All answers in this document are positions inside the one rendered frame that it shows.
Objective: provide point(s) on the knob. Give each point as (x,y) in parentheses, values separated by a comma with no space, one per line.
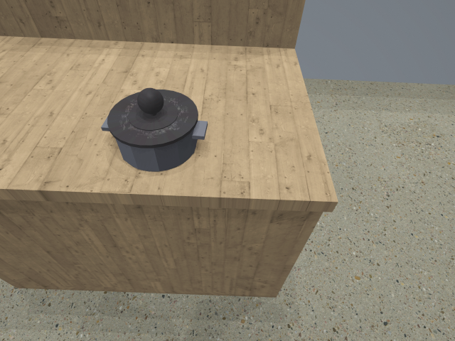
(150,101)

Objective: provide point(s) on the pot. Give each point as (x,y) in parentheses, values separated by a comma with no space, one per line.
(162,158)

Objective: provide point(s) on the lid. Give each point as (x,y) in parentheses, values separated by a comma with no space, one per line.
(133,127)

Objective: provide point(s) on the table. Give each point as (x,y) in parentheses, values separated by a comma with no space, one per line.
(230,221)

